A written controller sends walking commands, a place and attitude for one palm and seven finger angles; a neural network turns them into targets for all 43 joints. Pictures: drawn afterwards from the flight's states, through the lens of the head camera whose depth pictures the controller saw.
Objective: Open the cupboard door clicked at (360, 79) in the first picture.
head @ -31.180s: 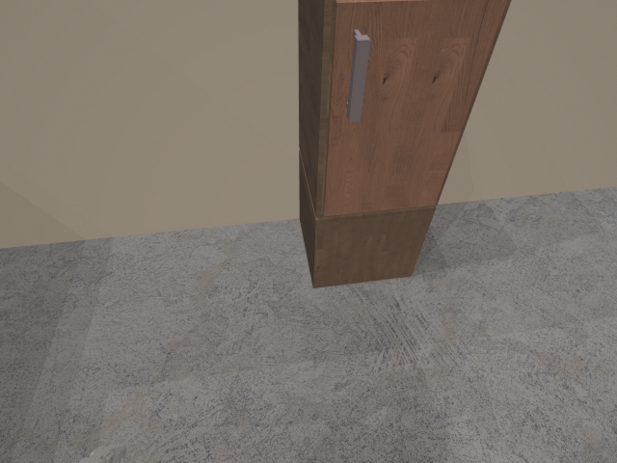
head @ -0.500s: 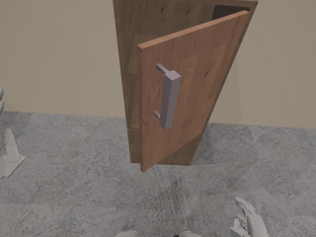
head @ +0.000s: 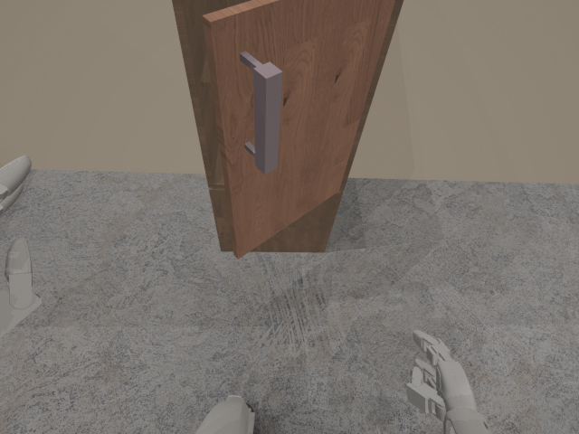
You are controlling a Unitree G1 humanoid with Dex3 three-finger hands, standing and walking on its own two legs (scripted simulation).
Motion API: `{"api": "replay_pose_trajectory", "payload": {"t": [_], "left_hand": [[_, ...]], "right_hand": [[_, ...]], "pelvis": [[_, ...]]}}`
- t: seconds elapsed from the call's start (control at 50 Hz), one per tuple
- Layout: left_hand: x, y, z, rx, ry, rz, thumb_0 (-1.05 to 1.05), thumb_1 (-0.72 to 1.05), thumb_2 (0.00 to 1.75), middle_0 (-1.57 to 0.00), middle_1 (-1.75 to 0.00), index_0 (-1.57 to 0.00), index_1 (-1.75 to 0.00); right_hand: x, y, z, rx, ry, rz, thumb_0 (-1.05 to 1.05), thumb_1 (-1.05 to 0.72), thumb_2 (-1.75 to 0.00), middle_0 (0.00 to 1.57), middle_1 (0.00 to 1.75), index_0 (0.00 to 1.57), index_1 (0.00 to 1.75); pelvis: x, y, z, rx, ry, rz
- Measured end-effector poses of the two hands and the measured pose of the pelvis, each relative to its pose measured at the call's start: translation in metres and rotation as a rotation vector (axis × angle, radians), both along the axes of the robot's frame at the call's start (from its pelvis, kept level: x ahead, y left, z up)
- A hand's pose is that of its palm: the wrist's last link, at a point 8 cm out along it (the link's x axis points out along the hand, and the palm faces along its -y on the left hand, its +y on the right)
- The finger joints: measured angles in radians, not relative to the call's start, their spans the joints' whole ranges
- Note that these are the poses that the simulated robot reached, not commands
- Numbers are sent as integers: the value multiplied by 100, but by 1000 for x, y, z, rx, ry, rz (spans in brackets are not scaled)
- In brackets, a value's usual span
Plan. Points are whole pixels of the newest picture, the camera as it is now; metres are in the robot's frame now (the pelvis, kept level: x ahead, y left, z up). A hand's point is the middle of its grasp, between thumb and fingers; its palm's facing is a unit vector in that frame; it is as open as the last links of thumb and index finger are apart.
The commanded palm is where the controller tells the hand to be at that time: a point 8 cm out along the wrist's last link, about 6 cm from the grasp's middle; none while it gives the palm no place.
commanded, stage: stop stepping back and stand still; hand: left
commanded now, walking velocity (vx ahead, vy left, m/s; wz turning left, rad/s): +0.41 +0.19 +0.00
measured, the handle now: (257, 117) +0.53 +0.10 +0.11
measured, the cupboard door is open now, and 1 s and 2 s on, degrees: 39 39 39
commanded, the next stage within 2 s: let the arm hang, fingers relaxed in 0.84 s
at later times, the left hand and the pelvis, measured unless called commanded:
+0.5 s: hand out of the picture +0.08 +0.27 +0.18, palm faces +0.48 -0.76 -0.45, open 7.4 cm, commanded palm +0.04 +0.30 +0.18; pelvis -0.10 +0.00 +0.01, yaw +1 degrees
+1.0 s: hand out of the picture +0.10 +0.31 +0.12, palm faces +0.36 -0.75 -0.55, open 7.4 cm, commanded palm none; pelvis -0.11 +0.03 -0.01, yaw +4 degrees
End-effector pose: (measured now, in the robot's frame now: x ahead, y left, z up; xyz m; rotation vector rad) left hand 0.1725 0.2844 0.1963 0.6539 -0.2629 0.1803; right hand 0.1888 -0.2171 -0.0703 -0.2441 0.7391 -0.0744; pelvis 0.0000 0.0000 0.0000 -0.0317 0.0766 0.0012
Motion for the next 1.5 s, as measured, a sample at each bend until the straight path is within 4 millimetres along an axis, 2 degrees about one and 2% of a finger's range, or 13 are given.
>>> {"api": "replay_pose_trajectory", "payload": {"t": [0.18, 0.38, 0.48, 0.58, 0.7, 0.84, 0.94, 0.98, 1.06, 1.14, 1.2, 1.34, 1.5], "left_hand": [[-48, 36, -21, -146, -31, 243, 1, 88, 90, -21, -30, -21, -30], [-102, 6, -7, -113, -69, 151, 1, 89, 90, -21, -30, -21, -30], [-133, 18, 3, -101, -116, 199, 1, 88, 90, -22, -30, -21, -30], [-135, 38, -13, -167, -100, 270, 1, 89, 90, -21, -30, -21, -30], [-129, 47, -24, -177, -96, 205, 1, 89, 90, -21, -30, -21, -30], [-130, 48, 9, -39, -128, 161, 1, 89, 90, -21, -30, -21, -30], [-129, 46, 1, -11, -79, 203, 1, 89, 90, -21, -30, -21, -30], [-120, 52, -28, -41, 48, 228, 0, 89, 90, -21, -30, -20, -30], [-120, 60, -147, -281, 502, 367, 0, 90, 90, -20, -30, -20, -30], [-160, 24, -267, -485, 957, 397, 0, 90, 90, -20, -29, -19, -30], [-207, -18, -323, -600, 1249, 374, 1, 91, 90, -20, -29, -19, -30], [-267, -7, -336, -652, 1398, 512, -4, 101, 90, -21, -30, -20, -30], [-302, 16, -319, -590, 1493, 612, -1, 94, 90, -20, -30, -20, -30]], "right_hand": [[-40, -24, 15, -83, -41, -54, 1, -90, -90, 20, 30, 20, 30], [-107, -8, 14, -12, -88, -14, 1, -90, -90, 20, 30, 20, 30], [-142, -12, 5, -21, 23, -25, 1, -90, -90, 20, 30, 20, 30], [-165, -17, 3, -70, 69, -49, 1, -90, -90, 20, 30, 20, 30], [-170, -7, 1, -123, 21, -91, 1, -90, -90, 20, 30, 20, 30], [-163, 29, 0, 4, -16, -56, 1, -90, -90, 20, 30, 20, 30], [-147, 34, -21, 59, -7, -23, 1, -90, -90, 20, 30, 20, 30], [-144, 32, -31, 80, 42, 3, 1, -90, -90, 20, 30, 20, 30], [-152, 26, -48, 82, 183, 24, 0, -90, -90, 20, 30, 20, 30], [-178, 21, -59, 42, 278, 3, 0, -90, -90, 20, 30, 20, 30], [-208, 19, -62, -3, 392, -21, 0, -91, -90, 20, 30, 20, 30], [-263, 24, -57, -30, 604, -60, 0, -91, -90, 20, 30, 20, 30], [-283, 50, -70, 50, 659, -74, 0, -91, -90, 19, 30, 20, 30]], "pelvis": [[-24, 6, 1, 37, -31, 16], [-80, -5, 2, 34, -104, 44], [-94, -5, 9, 48, -73, 15], [-103, 7, 12, 49, -52, 37], [-111, 30, -2, 37, -78, 51], [-107, 28, 4, 32, -105, 40], [-106, 25, -6, 32, -107, 27], [-108, 27, -6, 32, -87, 56], [-108, 32, -4, 51, -67, 94], [-106, 37, -11, 39, -75, 102], [-106, 38, -10, 38, -86, 91], [-102, 39, 2, 31, -91, 102], [-103, 52, 10, 35, -105, 92]]}}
